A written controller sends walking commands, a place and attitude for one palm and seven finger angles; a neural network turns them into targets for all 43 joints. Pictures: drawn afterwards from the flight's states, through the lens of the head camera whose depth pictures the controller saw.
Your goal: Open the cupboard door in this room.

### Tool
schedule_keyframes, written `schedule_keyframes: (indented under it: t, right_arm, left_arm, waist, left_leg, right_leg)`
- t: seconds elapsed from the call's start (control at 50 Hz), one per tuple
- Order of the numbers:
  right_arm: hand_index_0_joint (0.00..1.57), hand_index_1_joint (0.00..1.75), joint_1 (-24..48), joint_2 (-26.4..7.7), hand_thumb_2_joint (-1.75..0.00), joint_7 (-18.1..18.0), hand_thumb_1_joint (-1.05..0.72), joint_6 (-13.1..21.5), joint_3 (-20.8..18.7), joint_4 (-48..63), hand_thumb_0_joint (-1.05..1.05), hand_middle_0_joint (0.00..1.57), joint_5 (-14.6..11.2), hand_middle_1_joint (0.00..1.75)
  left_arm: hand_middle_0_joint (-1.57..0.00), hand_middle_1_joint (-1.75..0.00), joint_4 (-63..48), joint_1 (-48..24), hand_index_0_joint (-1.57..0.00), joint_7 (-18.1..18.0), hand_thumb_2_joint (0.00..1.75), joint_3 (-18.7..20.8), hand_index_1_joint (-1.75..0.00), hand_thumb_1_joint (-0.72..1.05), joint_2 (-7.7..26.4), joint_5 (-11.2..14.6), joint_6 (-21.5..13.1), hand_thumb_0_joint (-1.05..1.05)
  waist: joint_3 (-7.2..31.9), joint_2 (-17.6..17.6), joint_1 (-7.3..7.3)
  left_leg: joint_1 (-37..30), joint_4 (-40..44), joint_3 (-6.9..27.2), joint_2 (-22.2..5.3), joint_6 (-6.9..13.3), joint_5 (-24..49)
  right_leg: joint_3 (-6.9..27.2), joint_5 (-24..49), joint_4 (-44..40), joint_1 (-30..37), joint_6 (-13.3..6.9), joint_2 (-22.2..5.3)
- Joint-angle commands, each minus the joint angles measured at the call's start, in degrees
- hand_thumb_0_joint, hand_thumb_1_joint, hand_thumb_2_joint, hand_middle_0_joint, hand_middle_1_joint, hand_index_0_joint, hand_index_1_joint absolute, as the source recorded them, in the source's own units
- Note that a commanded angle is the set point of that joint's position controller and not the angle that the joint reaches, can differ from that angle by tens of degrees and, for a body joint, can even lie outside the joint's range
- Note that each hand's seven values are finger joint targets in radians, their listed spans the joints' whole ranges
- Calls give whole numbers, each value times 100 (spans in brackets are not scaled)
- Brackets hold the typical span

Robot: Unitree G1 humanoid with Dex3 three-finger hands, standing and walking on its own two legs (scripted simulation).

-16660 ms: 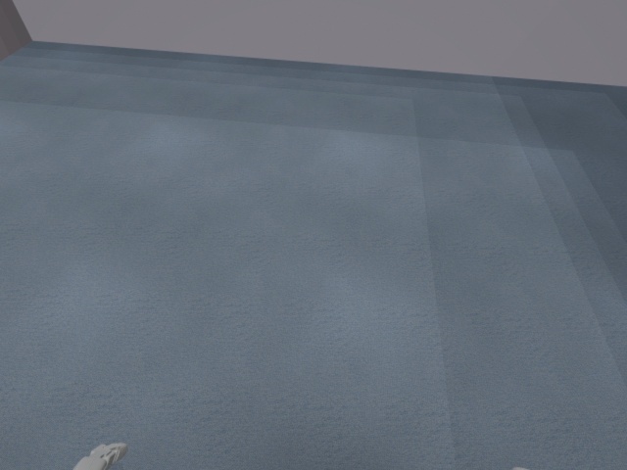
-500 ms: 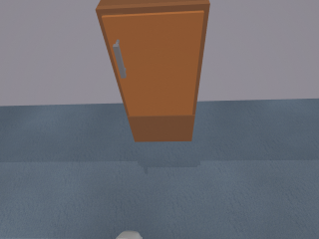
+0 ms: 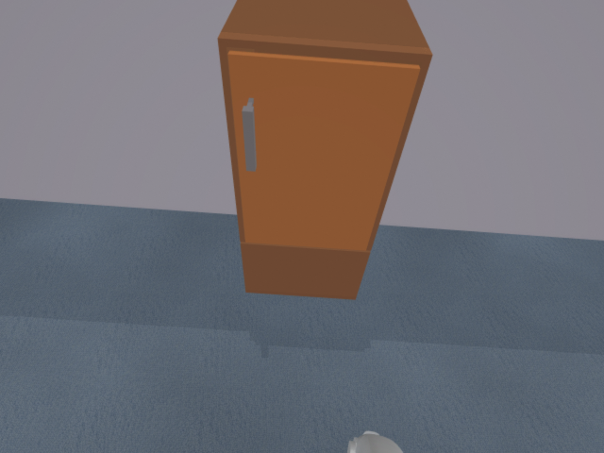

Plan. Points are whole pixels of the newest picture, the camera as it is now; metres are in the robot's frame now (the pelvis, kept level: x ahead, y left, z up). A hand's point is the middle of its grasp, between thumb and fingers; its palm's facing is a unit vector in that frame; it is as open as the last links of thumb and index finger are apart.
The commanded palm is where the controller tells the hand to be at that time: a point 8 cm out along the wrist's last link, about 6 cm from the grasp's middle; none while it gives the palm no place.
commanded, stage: take the last steps up to it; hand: left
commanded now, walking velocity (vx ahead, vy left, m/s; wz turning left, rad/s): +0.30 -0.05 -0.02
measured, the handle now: (251, 135) +0.76 +0.17 -0.01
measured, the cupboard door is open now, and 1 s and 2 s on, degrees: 0 0 0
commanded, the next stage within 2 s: come to a stop and stand still in 0.42 s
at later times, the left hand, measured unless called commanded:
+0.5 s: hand (230, 437) +0.18 +0.12 -0.17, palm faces +0.05 -0.98 -0.20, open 7.2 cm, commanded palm none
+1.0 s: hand (219, 409) +0.22 +0.14 -0.18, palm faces +0.04 -0.96 -0.28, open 7.4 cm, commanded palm none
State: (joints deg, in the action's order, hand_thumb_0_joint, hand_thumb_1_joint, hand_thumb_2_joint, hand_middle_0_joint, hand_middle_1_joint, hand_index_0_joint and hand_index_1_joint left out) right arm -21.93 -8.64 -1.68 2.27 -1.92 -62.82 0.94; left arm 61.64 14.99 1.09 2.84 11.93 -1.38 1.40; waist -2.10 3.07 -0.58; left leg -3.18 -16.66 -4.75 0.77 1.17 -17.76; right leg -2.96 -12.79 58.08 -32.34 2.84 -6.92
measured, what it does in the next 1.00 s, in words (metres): walks ahead: right foot, then left foot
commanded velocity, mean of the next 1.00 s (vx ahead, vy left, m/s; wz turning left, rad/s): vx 0.03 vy -0.02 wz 0.03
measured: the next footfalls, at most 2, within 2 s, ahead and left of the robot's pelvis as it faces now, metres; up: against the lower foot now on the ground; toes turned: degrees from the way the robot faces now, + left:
right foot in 0.16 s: +0.19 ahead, -0.16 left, +0.00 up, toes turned -9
left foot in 0.62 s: +0.28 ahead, +0.07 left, +0.00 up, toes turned +7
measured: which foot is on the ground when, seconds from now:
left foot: down 0.00-0.18, up 0.20-0.60, down 0.62-1.00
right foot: up 0.00-0.14, down 0.16-0.66, up 0.68-1.00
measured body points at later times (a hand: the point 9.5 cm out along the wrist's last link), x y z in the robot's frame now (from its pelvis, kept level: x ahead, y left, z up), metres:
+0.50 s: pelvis +0.16 -0.06 +0.00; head +0.17 -0.07 +0.45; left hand +0.18 +0.17 -0.15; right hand +0.20 -0.30 -0.15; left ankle +0.20 +0.08 -0.69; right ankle +0.15 -0.15 -0.74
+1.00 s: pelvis +0.18 -0.07 -0.01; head +0.22 -0.07 +0.44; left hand +0.22 +0.19 -0.16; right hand +0.25 -0.31 -0.16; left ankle +0.24 +0.07 -0.74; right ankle +0.17 -0.21 -0.71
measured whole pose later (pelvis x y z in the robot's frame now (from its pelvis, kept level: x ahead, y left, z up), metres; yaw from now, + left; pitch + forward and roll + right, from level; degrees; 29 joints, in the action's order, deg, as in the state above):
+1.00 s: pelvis +0.18 -0.07 -0.01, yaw -1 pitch -1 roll +0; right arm -6.3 -9.8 -1.9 -1.4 -4.0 -59.3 1.4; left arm 58.5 11.1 -1.9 3.8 13.1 -1.1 2.6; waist -6.2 0.4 -0.5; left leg 17.7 -28.3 -6.7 -5.1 -0.6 -9.1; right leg -1.7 -25.5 46.3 -19.6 2.2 -3.6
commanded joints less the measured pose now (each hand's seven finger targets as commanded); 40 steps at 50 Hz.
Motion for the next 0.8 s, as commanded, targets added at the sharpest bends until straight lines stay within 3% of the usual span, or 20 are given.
schedule_keyframes:
  t: [0.0, 0.06, 0.08, 0.12, 0.14, 0.16, 0.18, 0.22, 0.24, 0.3, 0.34, 0.5, 0.54, 0.56, 0.58, 0.6, 0.62, 0.66, 0.72, 0.78]
  right_arm:
    - [20, 30, -419, -889, -90, -45, -90, 158, -176, 98, 0, 20, 52, 30]
    - [20, 30, -466, -929, -90, -40, -90, 130, -204, -9, 0, 20, 90, 30]
    - [20, 30, -438, -973, -90, -37, -90, 119, -202, -30, 0, 20, 83, 30]
    - [20, 30, -375, -978, -90, -2, -90, 122, -212, -71, 0, 20, 27, 30]
    - [20, 30, -533, -714, -90, 65, -90, 142, -171, -5, 0, 20, -45, 30]
    - [20, 30, -616, -456, -90, 63, -90, 137, -115, 168, 0, 20, -83, 30]
    - [20, 30, -394, -620, -90, 51, -90, 79, -142, 184, 0, 20, -116, 30]
    - [20, 30, 51, -468, -90, 107, -90, 34, -186, 191, 0, 20, -78, 30]
    - [20, 30, 81, -372, -90, 128, -90, -18, -173, 168, 0, 20, -23, 30]
    - [20, 30, -291, -152, -90, 161, -90, -198, -141, 30, 0, 20, 35, 30]
    - [20, 30, -342, -119, -90, 188, -90, -241, -139, 41, 0, 20, 44, 30]
    - [20, 30, 817, -191, -90, 240, -90, -80, -98, 453, 0, 20, 8, 30]
    - [20, 30, 769, -170, -90, 166, -90, -28, -22, 366, 0, 20, 1, 30]
    - [20, 30, 562, -209, -90, 140, -90, 9, 1, 249, 0, 20, -4, 30]
    - [20, 30, 377, -446, -90, 97, -90, 71, -14, 189, 0, 20, -7, 30]
    - [20, 30, 300, -738, -90, 38, -90, 75, -42, 160, 0, 20, -22, 30]
    - [20, 30, 344, -882, -90, 3, -90, 5, -75, 147, 0, 20, -46, 30]
    - [20, 30, 558, -878, -90, -111, -90, -66, -53, 148, 0, 20, -63, 30]
    - [20, 30, 595, -1006, -90, -218, -90, -181, -175, 187, 0, 20, -40, 30]
    - [20, 30, 813, -1090, -90, -207, -90, -261, -333, 372, 0, 20, -1, 30]
  left_arm:
    - [-20, -30, -683, -924, -20, 64, 90, 5, -30, 90, 143, 48, -200, 0]
    - [-20, -30, -732, -1046, -20, 74, 90, 14, -30, 90, 105, 64, -274, 0]
    - [-20, -30, -668, -795, -20, 70, 90, 24, -30, 90, 147, 62, -306, 0]
    - [-20, -30, -207, 579, -20, 22, 90, 114, -30, 90, 454, 33, -420, 0]
    - [-20, -30, 42, 1401, -20, -61, 90, 250, -30, 90, 993, -32, -518, 0]
    - [-20, -30, 164, 1867, -20, -129, 90, 348, -30, 90, 1484, 45, -507, 0]
    - [-20, -30, 104, 1510, -20, -166, 90, 337, -30, 90, 1408, 123, -487, 0]
    - [-20, -30, -156, 511, -20, -188, 90, 232, -30, 90, 948, 123, -470, 0]
    - [-20, -30, -275, 111, -20, -203, 90, 157, -30, 90, 739, 105, -467, 0]
    - [-20, -30, -285, -166, -20, -211, 90, -6, -30, 90, 332, 59, -526, 0]
    - [-20, -30, -243, -109, -20, -219, 90, -34, -30, 90, 285, 40, -564, 0]
    - [-20, -30, -10, 378, -20, -206, 90, 41, -30, 90, 533, 9, -577, 0]
    - [-20, -30, 40, 289, -20, -260, 90, -13, -30, 90, 399, 29, -506, 0]
    - [-20, -30, 72, 247, -20, -294, 90, -51, -30, 90, 311, 54, -457, 0]
    - [-20, -30, 108, 458, -20, -317, 90, -118, -30, 90, 147, 67, -416, 0]
    - [-20, -30, 118, 644, -20, -345, 90, -166, -30, 90, 17, 110, -365, 0]
    - [-20, -30, 156, 758, -20, -377, 90, -196, -30, 90, -18, 98, -299, 0]
    - [-20, -30, 179, 730, -20, -393, 90, -182, -30, 90, 60, 104, -163, 0]
    - [-20, -30, 35, 528, -20, -366, 90, -57, -30, 90, 297, 53, -13, 0]
    - [-20, -30, -136, 425, -20, -337, 90, 78, -30, 90, 269, 26, 70, 0]
  waist:
    - [-827, -1009, 268]
    - [-738, -1127, 286]
    - [-571, -1050, 159]
    - [215, -481, -470]
    - [962, 585, -762]
    - [1444, 1570, -715]
    - [1244, 1062, -668]
    - [294, 219, -366]
    - [-52, -40, -159]
    - [-256, 287, 216]
    - [-210, 388, 289]
    - [-144, 314, -53]
    - [-87, 173, 28]
    - [73, -9, 118]
    - [395, -610, 92]
    - [636, -1133, 61]
    - [549, -1281, 43]
    - [298, -1755, 70]
    - [164, -1352, 168]
    - [604, -924, 172]
  left_leg:
    - [238, 549, 846, -1754, 889, 2063]
    - [489, 207, 712, -1744, 744, 2549]
    - [551, -94, 618, -1657, 674, 2977]
    - [1071, -1711, 253, -1239, 327, 3365]
    - [2345, -3293, -89, -777, 58, 1792]
    - [3227, -4920, -1, -71, -82, -1521]
    - [3292, -5595, 555, -331, 39, -1506]
    - [3499, -5863, 649, -681, 81, -731]
    - [3352, -5650, 640, -821, 41, -376]
    - [2881, -4946, 410, -812, -145, 113]
    - [2746, -4502, 287, -791, -230, 270]
    - [2745, -2317, 45, -648, -260, 191]
    - [1994, -1412, 81, -562, -316, 716]
    - [1403, -792, 112, -541, -327, 1637]
    - [725, -723, 380, -876, -238, 3307]
    - [299, -916, 854, -1533, 78, 5006]
    - [325, -868, 960, -1895, 352, 5454]
    - [524, -487, 1194, -2065, 702, 6278]
    - [527, -532, 1157, -2285, 1002, 6576]
    - [386, -611, 976, -2250, 1060, 5651]
  right_leg:
    - [-57, -159, -1019, -656, -97, -90]
    - [-286, -304, -1908, 240, -265, 108]
    - [-403, -290, -2200, 746, -336, 278]
    - [-470, 391, -2961, 2775, -447, 478]
    - [862, 567, -3178, 4354, -801, -713]
    - [2769, 1523, -3735, 4790, -1283, -1988]
    - [2686, 1084, -3994, 4243, -1483, -1976]
    - [2133, -168, -4343, 2951, -1337, -1680]
    - [1568, -258, -4442, 2250, -1182, -1453]
    - [477, 268, -4731, 1427, -938, -1003]
    - [259, 472, -4805, 1319, -954, -859]
    - [362, 1272, -4508, 2375, -1240, -1019]
    - [162, 2084, -3968, 2267, -1037, -822]
    - [-49, 2199, -3537, 2205, -808, -545]
    - [-152, 1692, -3116, 2016, -525, -202]
    - [-271, 610, -2991, 1790, -282, 29]
    - [-270, -523, -2846, 1813, -203, 162]
    - [-192, -1524, -2056, 1623, -76, 216]
    - [228, -2020, -632, 1050, -120, 240]
    - [365, -1765, 258, 627, -61, 371]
